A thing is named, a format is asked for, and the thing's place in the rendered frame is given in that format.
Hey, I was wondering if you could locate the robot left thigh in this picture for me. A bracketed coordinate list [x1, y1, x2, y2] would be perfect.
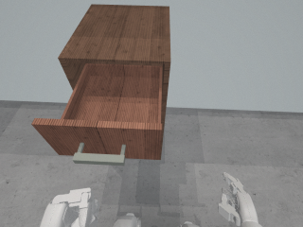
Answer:
[112, 215, 141, 227]

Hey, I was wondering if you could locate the right robot hand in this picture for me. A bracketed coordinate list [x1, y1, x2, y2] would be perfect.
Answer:
[218, 172, 258, 227]

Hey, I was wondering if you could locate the drawer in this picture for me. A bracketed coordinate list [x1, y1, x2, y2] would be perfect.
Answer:
[31, 63, 163, 160]

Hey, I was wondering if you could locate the handle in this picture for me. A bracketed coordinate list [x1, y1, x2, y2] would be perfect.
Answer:
[72, 142, 126, 166]

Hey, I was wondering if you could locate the left robot hand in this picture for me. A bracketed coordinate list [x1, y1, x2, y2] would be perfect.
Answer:
[40, 187, 100, 227]

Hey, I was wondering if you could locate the cabinet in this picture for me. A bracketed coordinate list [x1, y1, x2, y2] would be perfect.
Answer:
[58, 4, 171, 160]

